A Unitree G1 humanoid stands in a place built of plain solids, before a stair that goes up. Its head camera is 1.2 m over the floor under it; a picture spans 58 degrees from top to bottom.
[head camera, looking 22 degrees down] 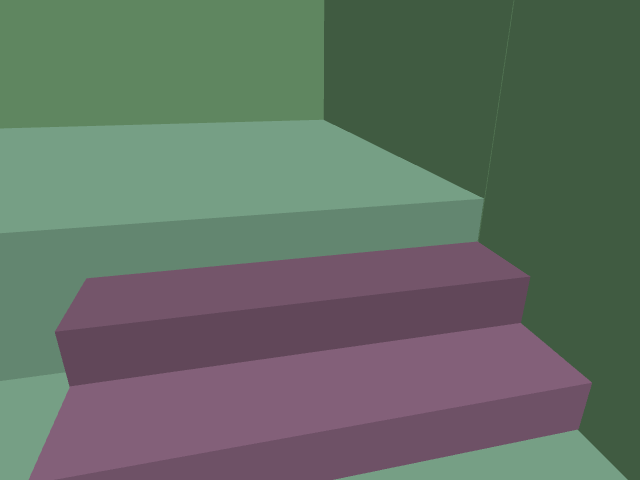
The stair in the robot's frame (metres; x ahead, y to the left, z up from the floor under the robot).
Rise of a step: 0.19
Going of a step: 0.33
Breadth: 1.50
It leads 13 degrees to the left of straight ahead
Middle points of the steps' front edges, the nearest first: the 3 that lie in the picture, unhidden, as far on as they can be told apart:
0.85 -0.07 0.34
1.18 0.00 0.52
1.50 0.07 0.71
